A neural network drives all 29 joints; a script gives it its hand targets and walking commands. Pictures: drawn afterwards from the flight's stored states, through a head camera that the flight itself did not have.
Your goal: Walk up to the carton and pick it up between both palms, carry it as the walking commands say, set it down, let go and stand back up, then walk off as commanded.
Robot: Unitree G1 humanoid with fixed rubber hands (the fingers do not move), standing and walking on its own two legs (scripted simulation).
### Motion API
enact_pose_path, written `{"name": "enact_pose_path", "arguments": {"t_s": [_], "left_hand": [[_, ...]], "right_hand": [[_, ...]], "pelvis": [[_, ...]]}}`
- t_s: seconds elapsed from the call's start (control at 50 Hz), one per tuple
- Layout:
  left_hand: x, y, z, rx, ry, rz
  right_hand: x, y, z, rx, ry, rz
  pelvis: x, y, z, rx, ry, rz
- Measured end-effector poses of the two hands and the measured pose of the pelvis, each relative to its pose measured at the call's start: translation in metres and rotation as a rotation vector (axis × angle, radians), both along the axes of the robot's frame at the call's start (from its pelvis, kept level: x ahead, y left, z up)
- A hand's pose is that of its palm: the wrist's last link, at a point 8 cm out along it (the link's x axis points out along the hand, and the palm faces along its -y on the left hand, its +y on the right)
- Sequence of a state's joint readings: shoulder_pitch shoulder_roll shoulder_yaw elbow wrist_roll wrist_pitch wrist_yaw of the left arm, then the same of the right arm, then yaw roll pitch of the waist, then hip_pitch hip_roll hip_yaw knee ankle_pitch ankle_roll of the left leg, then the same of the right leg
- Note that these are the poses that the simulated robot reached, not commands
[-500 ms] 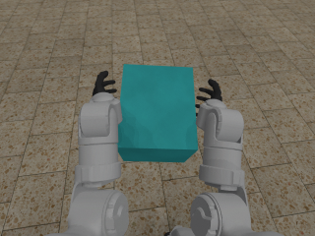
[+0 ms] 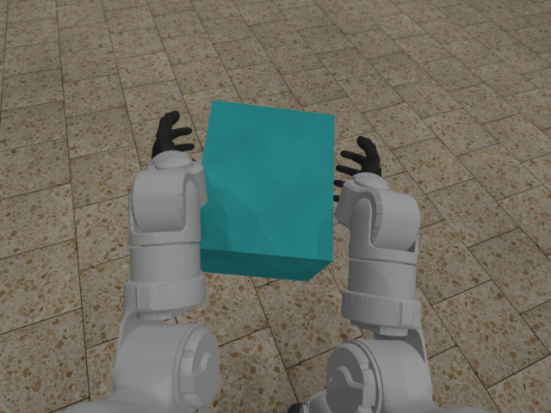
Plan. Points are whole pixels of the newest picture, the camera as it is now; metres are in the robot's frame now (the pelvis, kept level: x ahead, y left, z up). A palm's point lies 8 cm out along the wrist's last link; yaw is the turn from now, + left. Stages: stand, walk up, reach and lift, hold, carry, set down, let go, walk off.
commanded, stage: carry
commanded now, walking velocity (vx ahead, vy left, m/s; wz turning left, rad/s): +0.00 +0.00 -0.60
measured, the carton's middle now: (264, 198) +0.42 +0.05 +0.03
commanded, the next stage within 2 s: none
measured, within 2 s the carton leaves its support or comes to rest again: neither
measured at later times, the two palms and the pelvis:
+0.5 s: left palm (235, 230) +0.31 +0.07 +0.12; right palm (446, 302) +0.24 -0.16 +0.11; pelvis -0.08 +0.05 -0.01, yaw -14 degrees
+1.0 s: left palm (332, 273) +0.27 -0.04 +0.11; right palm out of the picture +0.13 -0.24 +0.11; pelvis -0.12 +0.07 -0.01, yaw -30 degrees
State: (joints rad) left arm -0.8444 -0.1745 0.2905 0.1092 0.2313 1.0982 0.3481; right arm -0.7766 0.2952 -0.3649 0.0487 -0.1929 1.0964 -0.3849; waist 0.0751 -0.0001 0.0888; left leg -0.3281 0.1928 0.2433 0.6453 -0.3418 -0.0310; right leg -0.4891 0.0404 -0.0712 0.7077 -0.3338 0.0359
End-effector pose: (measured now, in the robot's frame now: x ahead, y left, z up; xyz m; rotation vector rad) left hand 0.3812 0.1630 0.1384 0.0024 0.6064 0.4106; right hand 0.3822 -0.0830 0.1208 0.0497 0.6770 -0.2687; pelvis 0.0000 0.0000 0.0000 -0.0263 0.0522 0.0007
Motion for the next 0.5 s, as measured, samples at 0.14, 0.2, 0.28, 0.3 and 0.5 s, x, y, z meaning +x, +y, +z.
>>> {"name": "enact_pose_path", "arguments": {"t_s": [0.14,0.2,0.28,0.3,0.5], "left_hand": [[-0.005,-0.068,-0.006,0.014,0.015,-0.147],[-0.014,-0.091,-0.008,0.02,0.028,-0.209],[-0.027,-0.107,-0.003,0.032,0.013,-0.263],[-0.031,-0.108,-0.002,0.034,0.012,-0.271],[-0.07,-0.088,-0.021,-0.001,0.053,-0.329]], "right_hand": [[-0.029,-0.067,-0.01,0.02,0.0,-0.137],[-0.05,-0.089,-0.008,0.028,0.001,-0.199],[-0.076,-0.102,-0.004,0.044,-0.019,-0.247],[-0.082,-0.103,-0.004,0.046,-0.02,-0.255],[-0.139,-0.079,-0.011,0.0,0.037,-0.311]], "pelvis": [[-0.013,-0.006,-0.008,0.035,-0.017,-0.067],[-0.022,-0.002,-0.007,0.047,-0.03,-0.093],[-0.037,0.006,-0.007,0.056,-0.045,-0.123],[-0.041,0.008,-0.007,0.058,-0.047,-0.132],[-0.083,0.049,-0.008,0.061,-0.04,-0.243]]}}
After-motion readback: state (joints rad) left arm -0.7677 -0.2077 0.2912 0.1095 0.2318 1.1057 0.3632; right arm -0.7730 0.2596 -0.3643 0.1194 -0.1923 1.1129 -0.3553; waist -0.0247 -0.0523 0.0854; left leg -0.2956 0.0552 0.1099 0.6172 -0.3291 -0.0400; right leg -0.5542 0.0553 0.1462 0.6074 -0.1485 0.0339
